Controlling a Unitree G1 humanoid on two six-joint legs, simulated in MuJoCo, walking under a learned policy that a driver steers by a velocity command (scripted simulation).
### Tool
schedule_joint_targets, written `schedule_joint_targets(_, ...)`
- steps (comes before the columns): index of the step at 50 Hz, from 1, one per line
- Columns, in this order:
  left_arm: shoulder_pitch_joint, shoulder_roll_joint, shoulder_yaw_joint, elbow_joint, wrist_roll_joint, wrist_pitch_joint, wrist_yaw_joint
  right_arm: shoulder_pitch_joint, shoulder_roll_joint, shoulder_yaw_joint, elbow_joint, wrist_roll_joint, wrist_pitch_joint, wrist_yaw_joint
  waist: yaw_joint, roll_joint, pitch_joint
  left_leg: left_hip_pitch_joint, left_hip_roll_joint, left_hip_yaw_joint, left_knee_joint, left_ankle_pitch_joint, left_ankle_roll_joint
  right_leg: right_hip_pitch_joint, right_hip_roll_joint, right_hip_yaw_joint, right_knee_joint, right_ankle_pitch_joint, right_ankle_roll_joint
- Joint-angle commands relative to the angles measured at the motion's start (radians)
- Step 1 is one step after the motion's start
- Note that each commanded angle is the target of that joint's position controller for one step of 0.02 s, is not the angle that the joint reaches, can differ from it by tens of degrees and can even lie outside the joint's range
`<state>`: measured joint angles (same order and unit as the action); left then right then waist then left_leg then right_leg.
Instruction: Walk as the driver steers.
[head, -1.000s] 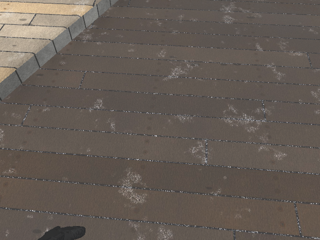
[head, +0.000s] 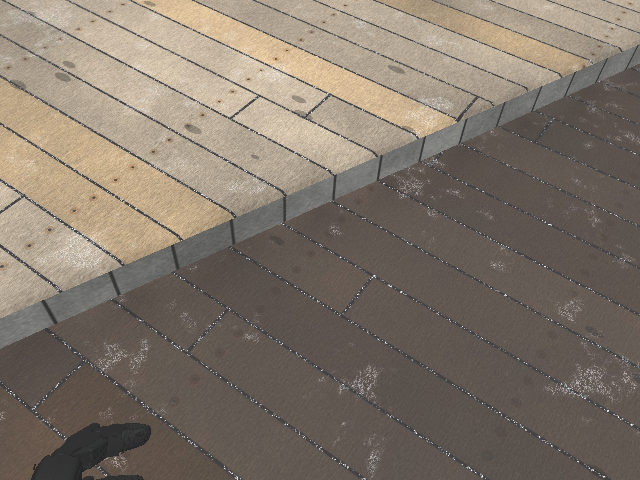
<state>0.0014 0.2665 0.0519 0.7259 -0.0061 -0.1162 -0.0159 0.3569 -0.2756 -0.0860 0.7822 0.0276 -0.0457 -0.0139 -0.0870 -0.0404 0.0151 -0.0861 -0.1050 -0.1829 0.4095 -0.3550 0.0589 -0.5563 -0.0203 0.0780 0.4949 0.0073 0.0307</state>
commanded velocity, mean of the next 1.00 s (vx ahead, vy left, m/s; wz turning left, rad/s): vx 0.45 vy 0.00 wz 0.09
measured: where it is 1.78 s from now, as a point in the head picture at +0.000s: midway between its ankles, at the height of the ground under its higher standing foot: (269, 407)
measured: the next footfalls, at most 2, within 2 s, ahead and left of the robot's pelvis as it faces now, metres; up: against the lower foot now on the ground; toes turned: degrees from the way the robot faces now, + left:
right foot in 0.06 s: +0.20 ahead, -0.13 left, +0.00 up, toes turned +5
left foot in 0.56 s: +0.44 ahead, +0.15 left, +0.00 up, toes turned +8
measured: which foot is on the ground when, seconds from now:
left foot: down 0.00-0.06, up 0.08-0.54, down 0.56-1.00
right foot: up 0.00-0.04, down 0.06-0.58, up 0.60-1.00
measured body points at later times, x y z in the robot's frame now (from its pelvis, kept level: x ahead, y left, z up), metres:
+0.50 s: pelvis +0.26 -0.01 +0.00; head +0.29 +0.00 +0.45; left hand +0.20 +0.27 -0.12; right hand +0.52 -0.19 -0.07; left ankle +0.40 +0.15 -0.71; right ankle +0.16 -0.13 -0.74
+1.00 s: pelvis +0.50 +0.04 +0.00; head +0.54 +0.04 +0.45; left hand +0.69 +0.29 -0.10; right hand +0.54 -0.24 -0.13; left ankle +0.40 +0.14 -0.74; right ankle +0.67 -0.07 -0.71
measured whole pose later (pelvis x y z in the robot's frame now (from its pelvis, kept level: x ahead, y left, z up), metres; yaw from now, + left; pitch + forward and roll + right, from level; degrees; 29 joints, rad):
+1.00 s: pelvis +0.50 +0.04 +0.00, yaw +3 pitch +2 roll +3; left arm 0.08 0.26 0.03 0.76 0.01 -0.07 -0.04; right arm 0.33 -0.26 -0.05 0.87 0.01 -0.07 0.00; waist -0.07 -0.05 0.02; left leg -0.02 -0.05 0.10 0.29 -0.30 0.02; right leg -0.57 -0.06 0.02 0.55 0.04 -0.02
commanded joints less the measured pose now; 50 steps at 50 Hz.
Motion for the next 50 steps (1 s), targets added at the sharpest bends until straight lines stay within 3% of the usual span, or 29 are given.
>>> schedule_joint_targets(1, 0.037, 0.138, 0.047, -0.059, -0.003, -0.032, -0.004, -0.024, -0.137, -0.032, -0.059, -0.004, -0.002, -0.009, 0.09, 0.181, -0.047, -0.03, 0.238, -0.212, 0.026, 0.346, 0.114, 0.192, 0.019, -0.028, -0.054, -0.049, -0.045)
schedule_joint_targets(2, 0.14, 0.167, 0.06, -0.035, 0.012, -0.037, 0.0, -0.026, -0.1, -0.019, -0.067, -0.01, -0.005, -0.006, 0.135, 0.165, -0.12, -0.054, 0.188, -0.171, 0.152, 0.412, 0.085, 0.357, -0.013, -0.018, -0.06, -0.039, -0.082)
schedule_joint_targets(3, 0.294, 0.218, 0.071, -0.021, 0.027, -0.037, 0.006, -0.012, -0.048, 0.003, -0.083, -0.029, -0.008, -0.003, 0.19, 0.059, -0.262, -0.178, 0.125, -0.088, 0.428, 0.261, 0.048, 0.612, -0.177, 0.147, -0.039, -0.076, -0.147)
schedule_joint_targets(4, 0.391, 0.297, 0.094, 0.034, 0.034, -0.025, -0.003, 0.163, 0.012, 0.02, -0.091, 0.008, -0.021, -0.001, 0.118, -0.304, -0.358, -0.543, -0.013, 0.017, 0.749, -0.205, -0.021, 0.91, -0.384, 0.64, -0.144, -0.282, -0.329)
schedule_joint_targets(5, 0.381, 0.197, 0.073, 0.027, 0.004, -0.022, -0.01, 0.16, -0.091, 0.007, -0.056, 0.023, -0.023, -0.003, 0.144, -0.206, -0.294, -0.677, 0.056, -0.027, 0.883, -0.216, -0.027, 0.885, -0.393, 0.743, -0.198, -0.528, -0.324)
schedule_joint_targets(6, 0.327, 0.128, 0.054, 0.014, -0.003, -0.016, -0.008, 0.03, -0.146, -0.006, -0.071, 0.015, -0.022, -0.002, 0.173, -0.092, -0.155, -0.711, 0.09, -0.017, 0.908, -0.122, -0.026, 0.762, -0.342, 0.573, -0.209, -0.517, -0.275)
schedule_joint_targets(7, 0.271, 0.116, 0.044, 0.004, 0.009, -0.008, -0.008, -0.046, -0.138, -0.005, -0.089, -0.001, -0.021, -0.004, 0.156, -0.015, -0.088, -0.679, 0.124, 0.021, 0.881, -0.052, -0.025, 0.634, -0.297, 0.444, -0.221, -0.397, -0.248)
schedule_joint_targets(8, 0.24, 0.101, 0.037, 0.009, 0.015, -0.003, -0.008, -0.091, -0.124, -0.005, -0.105, -0.016, -0.025, -0.002, 0.138, -0.004, -0.035, -0.658, 0.149, 0.031, 0.82, -0.006, -0.024, 0.537, -0.261, 0.362, -0.241, -0.278, -0.246)
schedule_joint_targets(9, 0.23, 0.089, 0.03, 0.012, 0.023, -0.004, -0.007, -0.091, -0.109, -0.006, -0.109, -0.018, -0.026, 0.004, 0.112, -0.022, -0.025, -0.609, 0.178, 0.042, 0.772, 0.022, -0.02, 0.477, -0.229, 0.297, -0.263, -0.197, -0.236)
schedule_joint_targets(12, 0.253, 0.103, 0.032, 0.036, 0.007, -0.011, -0.007, -0.081, -0.061, 0.005, -0.109, -0.015, -0.021, 0.01, 0.093, -0.054, -0.031, -0.572, 0.201, 0.093, 0.65, 0.049, -0.032, 0.436, -0.205, 0.195, -0.309, -0.053, -0.256)
schedule_joint_targets(16, 0.287, 0.155, 0.044, 0.059, -0.003, -0.001, 0.002, -0.202, -0.032, 0.023, -0.147, -0.021, -0.027, 0.016, 0.122, -0.031, -0.012, -0.578, 0.214, 0.128, 0.41, 0.229, -0.05, 0.436, -0.195, 0.096, -0.353, 0.014, -0.252)
schedule_joint_targets(19, 0.329, 0.167, 0.043, 0.081, -0.013, 0.01, 0.005, -0.292, -0.027, 0.028, -0.166, -0.015, -0.034, 0.026, 0.154, -0.035, 0.007, -0.523, 0.188, 0.159, 0.255, 0.352, -0.053, 0.437, -0.171, 0.03, -0.349, 0.026, -0.227)
schedule_joint_targets(24, 0.398, 0.183, 0.043, 0.122, -0.02, 0.033, 0.006, -0.404, -0.047, 0.025, -0.211, -0.004, -0.043, 0.048, 0.175, -0.049, 0.038, -0.504, 0.157, 0.176, 0.135, 0.311, -0.025, 0.54, -0.226, 0.041, -0.298, 0.049, -0.209)
schedule_joint_targets(26, 0.386, 0.203, 0.047, 0.128, -0.023, 0.044, 0.011, -0.367, -0.073, 0.015, -0.208, -0.006, -0.048, 0.052, 0.134, -0.06, 0.016, -0.414, 0.133, 0.194, 0.089, 0.26, 0.003, 0.571, -0.236, 0.034, -0.232, 0.178, -0.188)
schedule_joint_targets(27, 0.368, 0.208, 0.047, 0.126, -0.026, 0.047, 0.014, -0.282, -0.098, 0.001, -0.184, -0.013, -0.048, 0.048, 0.079, -0.053, -0.033, -0.277, 0.107, 0.22, 0.048, 0.273, 0.025, 0.559, -0.209, -0.003, -0.134, 0.327, -0.168)
schedule_joint_targets(28, 0.366, 0.187, 0.038, 0.122, -0.021, 0.048, 0.017, -0.134, -0.146, -0.023, -0.139, -0.019, -0.045, 0.039, 0.014, -0.033, -0.13, -0.051, 0.113, 0.211, 0.051, 0.293, 0.057, 0.487, -0.16, -0.046, 0.042, 0.384, -0.14)
schedule_joint_targets(29, 0.35, 0.131, 0.013, 0.087, 0.008, 0.042, 0.02, 0.064, -0.227, -0.045, -0.107, -0.033, -0.039, 0.026, -0.06, 0.096, -0.288, 0.257, 0.323, -0.026, 0.087, 0.341, 0.132, 0.269, -0.099, -0.097, 0.369, 0.1, -0.096)
schedule_joint_targets(30, 0.46, 0.032, -0.017, 0.074, 0.0, 0.021, 0.014, 0.087, -0.28, -0.051, -0.088, -0.032, -0.034, 0.032, 0.01, 0.353, -0.383, 0.501, 0.506, -0.462, -0.029, 0.142, 0.274, -0.097, 0.058, -0.067, 0.664, -0.562, -0.052)
schedule_joint_targets(31, 0.395, 0.139, 0.008, 0.084, -0.021, 0.006, 0.007, 0.079, -0.184, -0.027, -0.092, -0.021, -0.033, 0.034, -0.026, 0.234, -0.319, 0.45, 0.48, -0.483, -0.083, 0.01, 0.245, -0.212, 0.003, 0.029, 0.77, -0.588, -0.062)
schedule_joint_targets(32, 0.314, 0.17, 0.017, 0.056, -0.034, -0.002, 0.002, 0.012, -0.154, -0.013, -0.098, -0.017, -0.036, 0.034, -0.011, 0.191, -0.187, 0.327, 0.447, -0.345, -0.107, 0.049, 0.208, -0.255, -0.039, 0.009, 0.769, -0.491, -0.073)
schedule_joint_targets(33, 0.28, 0.157, 0.016, 0.056, -0.029, 0.002, 0.005, -0.056, -0.132, -0.004, -0.106, -0.023, -0.037, 0.035, 0.021, 0.115, -0.121, 0.194, 0.41, -0.236, -0.133, 0.145, 0.187, -0.214, -0.078, -0.01, 0.729, -0.404, -0.067)
schedule_joint_targets(34, 0.27, 0.146, 0.018, 0.057, -0.014, 0.011, 0.006, -0.104, -0.105, 0.003, -0.108, -0.03, -0.039, 0.039, 0.049, 0.093, -0.068, 0.087, 0.379, -0.159, -0.174, 0.204, 0.177, -0.176, -0.103, -0.01, 0.681, -0.346, -0.059)
schedule_joint_targets(36, 0.312, 0.113, 0.016, 0.069, -0.019, 0.038, 0.006, -0.139, -0.09, 0.004, -0.096, -0.035, -0.056, 0.041, 0.096, 0.137, -0.05, -0.033, 0.356, -0.063, -0.236, 0.279, 0.174, -0.079, -0.129, 0.006, 0.643, -0.294, -0.042)
schedule_joint_targets(38, 0.295, 0.092, 0.015, 0.064, -0.02, 0.057, 0.011, -0.135, -0.103, -0.003, -0.072, -0.038, -0.072, 0.036, 0.105, 0.12, -0.022, -0.076, 0.349, 0.025, -0.275, 0.334, 0.171, -0.095, -0.123, 0.019, 0.61, -0.234, -0.028)
schedule_joint_targets(39, 0.269, 0.092, 0.016, 0.053, -0.013, 0.06, 0.014, -0.13, -0.11, -0.003, -0.058, -0.041, -0.076, 0.033, 0.107, 0.102, 0.0, -0.089, 0.347, 0.057, -0.275, 0.446, 0.172, -0.111, -0.117, 0.022, 0.568, -0.201, -0.018)
schedule_joint_targets(41, 0.234, 0.076, 0.012, 0.034, 0.005, 0.056, 0.013, -0.124, -0.12, -0.003, -0.036, -0.041, -0.072, 0.024, 0.114, 0.088, 0.004, -0.097, 0.319, 0.148, -0.249, 0.673, 0.157, -0.09, -0.1, 0.0, 0.438, -0.107, -0.007)
schedule_joint_targets(44, 0.128, 0.037, -0.006, 0.009, 0.012, 0.042, -0.003, -0.102, -0.133, 0.0, -0.011, -0.034, -0.059, 0.011, 0.073, 0.096, -0.002, -0.114, 0.267, 0.24, -0.229, 0.742, 0.121, 0.024, -0.06, -0.074, 0.197, 0.079, -0.016)
schedule_joint_targets(47, 0.074, 0.054, -0.003, -0.016, 0.009, 0.039, -0.017, -0.055, -0.155, -0.002, 0.029, -0.024, -0.044, 0.008, 0.054, 0.11, -0.026, -0.007, 0.302, 0.216, -0.178, 0.739, 0.112, 0.051, -0.036, -0.068, 0.091, 0.095, -0.034)
schedule_joint_targets(50, 0.107, 0.101, 0.011, -0.018, 0.019, 0.034, -0.024, -0.081, -0.169, -0.006, 0.051, -0.011, -0.024, 0.002, 0.096, 0.124, -0.051, 0.067, 0.326, 0.184, -0.051, 0.746, 0.079, 0.105, -0.015, -0.064, 0.008, 0.01, -0.079)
